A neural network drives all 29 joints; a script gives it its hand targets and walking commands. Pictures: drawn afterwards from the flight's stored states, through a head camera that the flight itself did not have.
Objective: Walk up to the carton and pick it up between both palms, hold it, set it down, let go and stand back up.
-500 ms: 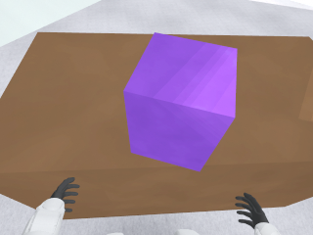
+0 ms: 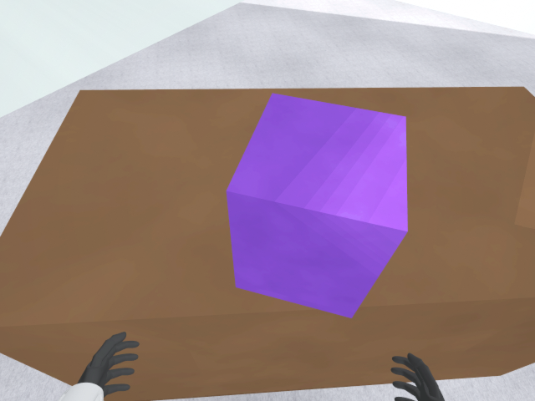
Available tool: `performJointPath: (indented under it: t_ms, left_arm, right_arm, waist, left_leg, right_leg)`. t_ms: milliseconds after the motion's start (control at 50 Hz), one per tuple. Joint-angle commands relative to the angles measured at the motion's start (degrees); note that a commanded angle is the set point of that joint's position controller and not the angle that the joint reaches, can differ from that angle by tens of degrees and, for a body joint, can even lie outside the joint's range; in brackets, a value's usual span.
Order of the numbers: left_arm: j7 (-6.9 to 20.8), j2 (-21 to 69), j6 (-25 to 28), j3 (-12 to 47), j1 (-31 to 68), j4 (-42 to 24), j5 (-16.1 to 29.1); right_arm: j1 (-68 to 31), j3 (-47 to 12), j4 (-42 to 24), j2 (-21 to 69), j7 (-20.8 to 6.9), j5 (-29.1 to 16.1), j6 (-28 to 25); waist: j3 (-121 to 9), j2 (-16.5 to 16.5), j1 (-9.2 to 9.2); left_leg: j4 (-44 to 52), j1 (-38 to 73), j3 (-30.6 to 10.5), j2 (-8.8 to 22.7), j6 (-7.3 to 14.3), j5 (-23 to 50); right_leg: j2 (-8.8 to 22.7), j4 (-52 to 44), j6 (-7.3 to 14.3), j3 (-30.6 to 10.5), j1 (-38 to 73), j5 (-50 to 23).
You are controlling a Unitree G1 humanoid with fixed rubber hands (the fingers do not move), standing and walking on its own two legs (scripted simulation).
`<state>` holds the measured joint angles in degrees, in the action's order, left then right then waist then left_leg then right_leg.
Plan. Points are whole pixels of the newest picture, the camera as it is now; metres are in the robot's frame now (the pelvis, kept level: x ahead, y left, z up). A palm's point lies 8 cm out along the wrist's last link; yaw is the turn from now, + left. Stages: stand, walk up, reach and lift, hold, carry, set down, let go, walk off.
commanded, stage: reach and lift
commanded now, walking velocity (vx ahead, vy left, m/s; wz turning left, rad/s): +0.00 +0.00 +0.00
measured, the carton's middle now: (313, 209) +0.39 -0.06 +0.07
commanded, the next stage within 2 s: none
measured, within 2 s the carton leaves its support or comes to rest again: neither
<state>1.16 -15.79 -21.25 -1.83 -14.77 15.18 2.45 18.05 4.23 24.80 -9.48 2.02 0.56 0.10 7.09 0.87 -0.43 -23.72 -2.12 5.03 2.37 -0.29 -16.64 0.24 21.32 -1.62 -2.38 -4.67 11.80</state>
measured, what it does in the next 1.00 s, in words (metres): stands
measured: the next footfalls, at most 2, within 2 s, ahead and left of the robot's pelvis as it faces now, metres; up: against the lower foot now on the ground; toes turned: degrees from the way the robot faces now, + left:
none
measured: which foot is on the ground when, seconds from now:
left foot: down 0.00-1.00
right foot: down 0.00-1.00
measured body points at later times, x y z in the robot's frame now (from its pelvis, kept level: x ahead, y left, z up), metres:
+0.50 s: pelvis +0.00 +0.00 +0.00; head +0.00 +0.01 +0.45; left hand +0.16 +0.25 -0.02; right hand +0.15 -0.22 -0.02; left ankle -0.03 +0.11 -0.74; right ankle +0.00 -0.14 -0.74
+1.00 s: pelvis -0.01 +0.00 +0.00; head +0.00 +0.01 +0.45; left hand +0.17 +0.24 +0.03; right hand +0.17 -0.19 +0.03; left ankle -0.03 +0.11 -0.74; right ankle +0.00 -0.14 -0.74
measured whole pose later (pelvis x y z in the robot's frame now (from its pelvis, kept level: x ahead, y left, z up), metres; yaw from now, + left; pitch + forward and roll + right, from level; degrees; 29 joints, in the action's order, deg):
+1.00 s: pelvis -0.01 +0.00 +0.00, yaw +2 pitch -4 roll -1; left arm 5.5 -23.0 -4.4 1.5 -23.6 -5.5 15.7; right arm 32.1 -1.1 -13.5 -0.6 13.9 -6.9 5.8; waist 4.4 0.8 2.0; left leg -23.9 -3.7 3.1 2.5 -0.1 -15.8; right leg 0.2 18.5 -1.4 -0.5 -4.1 10.1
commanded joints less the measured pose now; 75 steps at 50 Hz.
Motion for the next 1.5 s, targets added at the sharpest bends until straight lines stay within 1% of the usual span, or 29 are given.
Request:
performJointPath:
  t_ms: [0,40,80,160,220,260,320,340,400,480,580,680,760,780,820,900,940,980,1000,1020,1080,1100,1120,1140,1160,1320,1400,1420,1480]
  left_arm:
    - [-0.99,-7.21,2.77,-2.77,4.24,-12.06,0.17]
    - [-0.33,-5.93,2.21,-1.94,1.29,-10.65,1.88]
    - [-0.16,-7.78,2.38,-2.74,2.92,-14.19,1.48]
    - [-0.45,-6.24,1.8,-2.52,0.56,-16.26,1.14]
    - [-0.56,-6.1,3.94,-1.86,1.28,-20.35,1.93]
    - [-0.29,-6.09,4.84,-3.39,0.0,-19.23,1.98]
    - [0.44,-7.13,5.99,-2.22,-1.76,-20.38,3.9]
    - [0.2,-8.28,6.53,-2.39,-1.69,-22.92,3.17]
    - [0.49,-8.7,9.05,-0.82,-1.44,-26.03,5.9]
    - [2.17,-10.18,10.71,-1.7,-3.78,-25.26,6.2]
    - [3.12,-12.98,13.07,-2.43,-4.45,-27.05,8.19]
    - [4.08,-12.98,14.85,-1.84,-5.39,-25.6,10.41]
    - [4.48,-15.29,16.93,-3.72,-5.62,-27.44,10.05]
    - [4.47,-13.54,17.53,-1.69,-3.55,-30.48,11.81]
    - [4.34,-15.69,19.08,-1.86,-3.77,-33.54,12.77]
    - [4.35,-15.38,19.33,-1.82,-5.15,-31.59,13.36]
    - [4.22,-14.7,20.14,-1.35,-5.15,-30.55,13.74]
    - [3.97,-14.52,21.12,-0.89,-2.4,-33.4,14.05]
    - [3.88,-14.43,21.37,-0.71,-3.23,-31.61,13.83]
    - [3.64,-15.11,21.68,-1.6,-4.4,-33.01,12.95]
    - [3.71,-14.87,21.33,-0.09,-3.34,-32.04,13.83]
    - [3.79,-15.01,21.33,0.89,-2.51,-37.72,15.42]
    - [3.22,-14.7,20.74,0.41,-2.76,-34.82,14.36]
    - [3.38,-15.25,19.7,1.27,-0.52,-36.46,15.12]
    - [3.48,-15.15,19.34,-0.02,0.91,-34.9,15.35]
    - [3.17,-12.34,12.61,-0.73,-1.97,-40.83,14.38]
    - [3.98,-13.82,7.6,-2.95,5.87,-39.1,14.76]
    - [4.05,-15.03,6.93,-2.94,9.1,-42.7,15.62]
    - [3.81,-14.54,3.94,-5.76,7.97,-43.84,13.95]
  right_arm:
    - [-1.51,4.32,-9.58,-8.21,0.83,-1.02,-2.36]
    - [-2.0,4.94,-13.63,-9.7,1.02,-0.09,-1.88]
    - [-1.06,3.63,-18.21,-7.32,1.68,-1.7,-1.28]
    - [1.82,3.77,-17.66,-6.79,1.04,-2.62,1.17]
    - [1.96,4.0,-20.48,-5.74,1.14,-3.27,1.11]
    - [3.5,3.27,-21.14,-4.19,1.65,-3.99,0.98]
    - [5.72,3.9,-26.67,-3.54,3.09,-4.3,1.25]
    - [5.34,3.47,-27.95,-4.4,2.93,-4.92,0.83]
    - [7.52,3.95,-29.8,-2.22,3.63,-4.63,0.86]
    - [10.51,3.02,-35.01,-0.13,5.37,-3.6,1.61]
    - [11.19,0.39,-39.87,2.21,7.15,-5.27,1.08]
    - [11.67,0.35,-43.84,3.46,8.25,-5.09,1.1]
    - [12.34,-1.96,-44.94,4.38,9.7,-6.34,1.83]
    - [11.64,-1.72,-45.34,4.84,9.8,-6.76,2.26]
    - [12.86,-3.58,-50.27,7.31,10.96,-6.22,1.94]
    - [15.3,-3.49,-47.74,5.82,11.51,-7.48,2.86]
    - [11.37,-4.56,-51.91,6.73,12.25,-7.14,2.42]
    - [12.58,-5.41,-49.49,7.31,12.7,-7.18,3.06]
    - [10.63,-5.01,-51.76,7.36,12.77,-7.34,2.33]
    - [12.84,-4.77,-49.13,7.48,12.77,-6.83,2.26]
    - [11.58,-4.47,-47.46,6.76,13.03,-6.05,2.35]
    - [10.58,-3.94,-52.63,6.26,13.09,-6.72,2.21]
    - [9.66,-3.43,-49.18,6.42,13.05,-7.04,2.7]
    - [8.04,-2.88,-50.92,5.69,13.21,-8.14,3.58]
    - [6.95,-3.74,-50.56,5.24,13.27,-8.64,4.44]
    - [8.05,-4.27,-54.89,3.65,13.76,-11.65,7.69]
    - [1.15,-3.26,-56.16,1.79,13.88,-10.31,12.08]
    - [0.26,-3.17,-58.28,1.82,13.8,-11.53,12.94]
    - [0.21,-3.19,-57.9,0.87,13.91,-12.47,14.75]
  waist:
    - [-8.11,1.02,0.45]
    - [-6.0,-0.99,0.25]
    - [-6.83,2.62,1.02]
    - [-4.42,1.53,0.75]
    - [-5.1,4.95,1.37]
    - [-5.0,3.28,2.18]
    - [-5.03,1.29,0.36]
    - [-7.29,3.95,2.15]
    - [-8.32,3.58,2.39]
    - [-3.92,0.56,0.85]
    - [-6.69,3.42,3.23]
    - [-5.06,0.23,1.37]
    - [-5.23,3.01,3.06]
    - [-5.42,3.53,1.67]
    - [-6.49,2.91,2.3]
    - [-5.09,4.48,1.12]
    - [-6.54,3.03,2.77]
    - [-4.79,5.53,0.83]
    - [-5.51,3.99,1.39]
    - [-4.82,6.63,1.64]
    - [-4.84,4.37,0.24]
    - [-7.87,4.87,0.71]
    - [-6.6,5.42,1.37]
    - [-7.12,5.4,-0.25]
    - [-5.36,4.47,1.02]
    - [-9.12,4.61,0.41]
    - [-7.71,0.82,1.1]
    - [-9.49,2.34,-1.13]
    - [-10.56,3.33,0.93]
  left_leg:
    - [3.75,1.4,1.21,-1.51,-4.18,18.6]
    - [4.13,0.4,1.34,-1.47,-4.49,20.33]
    - [4.82,2.49,1.47,-1.52,-4.34,20.61]
    - [5.76,2.46,0.27,-1.61,-4.7,21.44]
    - [5.88,1.69,1.58,-1.39,-5.66,22.69]
    - [5.17,2.7,0.41,-1.45,-5.02,22.64]
    - [5.65,2.2,0.85,-1.64,-4.18,19.65]
    - [5.65,2.44,0.81,-1.27,-4.62,22.73]
    - [5.48,1.86,0.71,-0.97,-4.57,21.06]
    - [6.48,0.03,-0.51,-0.5,-2.83,14.86]
    - [5.16,-2.05,0.48,-0.95,-3.41,18.41]
    - [5.19,-2.19,-1.28,-0.42,-2.33,12.84]
    - [5.01,-5.03,-0.92,-0.65,-1.74,12.43]
    - [5.03,-7.31,-1.05,-0.47,-2.41,10.16]
    - [4.78,-7.04,-1.08,-0.17,-0.99,6.91]
    - [5.5,-6.83,-3.05,0.64,-1.25,12.02]
    - [4.65,-8.86,-2.97,0.5,-0.94,9.33]
    - [5.7,-8.88,-3.14,0.67,-1.53,8.13]
    - [5.22,-8.58,-2.96,0.45,-0.93,7.99]
    - [4.77,-8.49,-3.27,0.54,-1.41,10.05]
    - [4.92,-10.04,-4.12,0.72,-1.35,10.53]
    - [4.72,-8.93,-3.69,0.59,-1.37,12.04]
    - [4.46,-7.74,-3.84,0.53,-1.46,12.56]
    - [4.87,-7.12,-3.96,0.35,-1.46,11.2]
    - [4.64,-8.54,-3.69,0.37,-1.37,10.2]
    - [3.68,-2.76,-3.85,0.37,-3.31,25.33]
    - [6.24,-3.34,-2.5,-0.4,-1.98,17.11]
    - [6.2,-2.73,-2.76,-0.89,-1.91,16.33]
    - [5.91,-0.64,-2.17,-1.04,-2.67,22.33]
  right_leg:
    - [-2.34,-3.61,2.55,4.59,1.42,-13.27]
    - [-3.13,-4.29,2.38,4.86,3.72,-15.56]
    - [-2.18,-5.81,2.63,3.41,3.43,-14.44]
    - [-2.81,-5.77,3.15,3.79,2.28,-12.38]
    - [-2.73,-6.32,3.26,3.91,1.77,-12.6]
    - [-1.96,-7.17,3.33,2.66,2.59,-13.85]
    - [-1.68,-7.28,2.51,2.4,3.06,-14.31]
    - [-2.2,-6.4,2.59,2.65,3.27,-14.34]
    - [-1.89,-6.57,3.21,2.06,3.05,-12.61]
    - [-1.51,-7.05,2.33,0.97,4.24,-11.4]
    - [-0.63,-6.15,2.33,0.35,5.22,-14.75]
    - [-0.72,-6.36,2.28,1.2,2.75,-8.49]
    - [0.28,-5.6,2.56,-0.2,3.23,-8.4]
    - [-0.52,-5.3,3.28,-0.25,4.4,-6.27]
    - [0.23,-5.24,2.78,-0.08,4.86,-4.9]
    - [0.21,-4.69,3.56,-0.84,3.94,-8.77]
    - [-0.25,-4.5,3.33,-0.37,5.3,-7.58]
    - [0.0,-3.86,3.62,-0.23,5.59,-5.61]
    - [0.07,-4.67,3.16,-0.8,6.16,-6.85]
    - [0.21,-4.6,3.74,-0.94,5.5,-7.03]
    - [-0.65,-3.62,3.65,-0.25,7.55,-8.38]
    - [-1.22,-3.23,3.54,0.07,8.05,-9.08]
    - [-0.73,-3.85,3.67,-0.62,6.51,-9.24]
    - [-0.85,-3.86,3.19,-0.64,6.7,-9.2]
    - [-0.63,-3.46,3.01,-0.7,6.55,-7.12]
    - [-1.87,-4.2,3.75,-0.22,6.84,-17.92]
    - [-0.82,-6.28,2.75,-0.41,7.73,-15.85]
    - [-0.69,-5.45,2.35,-0.56,8.98,-16.13]
    - [-0.72,-5.23,2.21,-0.25,9.73,-22.35]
